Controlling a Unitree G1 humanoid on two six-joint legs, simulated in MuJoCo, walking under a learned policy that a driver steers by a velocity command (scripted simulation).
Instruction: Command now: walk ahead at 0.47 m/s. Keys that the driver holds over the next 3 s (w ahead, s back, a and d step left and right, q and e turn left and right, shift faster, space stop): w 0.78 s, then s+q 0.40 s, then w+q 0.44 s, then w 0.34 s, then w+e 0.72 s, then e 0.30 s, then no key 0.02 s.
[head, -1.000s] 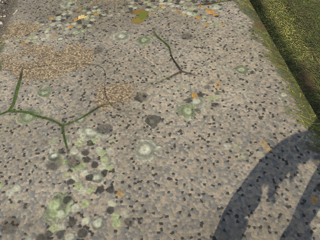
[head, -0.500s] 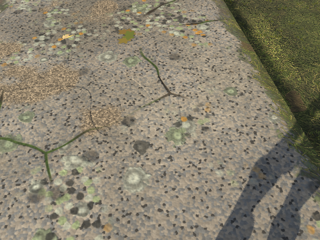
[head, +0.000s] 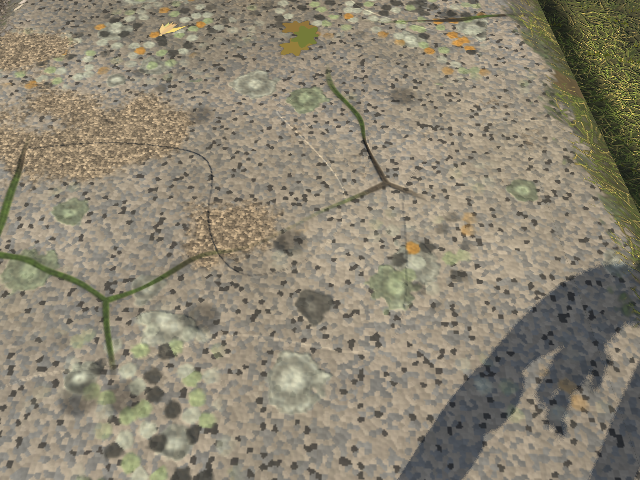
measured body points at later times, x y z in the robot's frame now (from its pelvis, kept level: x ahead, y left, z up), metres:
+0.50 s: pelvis +0.28 +0.02 +0.01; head +0.32 +0.02 +0.46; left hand +0.47 +0.22 -0.11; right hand +0.17 -0.20 -0.13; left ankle +0.12 +0.09 -0.72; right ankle +0.44 -0.07 -0.70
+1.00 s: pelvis +0.53 +0.01 +0.01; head +0.57 +0.02 +0.46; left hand +0.48 +0.24 -0.14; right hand +0.67 -0.20 -0.13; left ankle +0.66 +0.11 -0.70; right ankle +0.45 -0.06 -0.72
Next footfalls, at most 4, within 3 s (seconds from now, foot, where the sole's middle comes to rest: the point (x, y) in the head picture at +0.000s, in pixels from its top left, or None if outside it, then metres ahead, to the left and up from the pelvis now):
0.56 right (382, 464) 0.48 -0.06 -0.76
1.04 left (311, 361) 0.70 0.10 -0.76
1.46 right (390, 406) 0.61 -0.07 -0.76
1.88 left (237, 373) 0.66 0.26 -0.76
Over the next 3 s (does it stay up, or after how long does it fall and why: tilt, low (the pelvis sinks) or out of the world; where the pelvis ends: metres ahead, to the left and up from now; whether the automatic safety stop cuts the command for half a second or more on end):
stays up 1.15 0.36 0.01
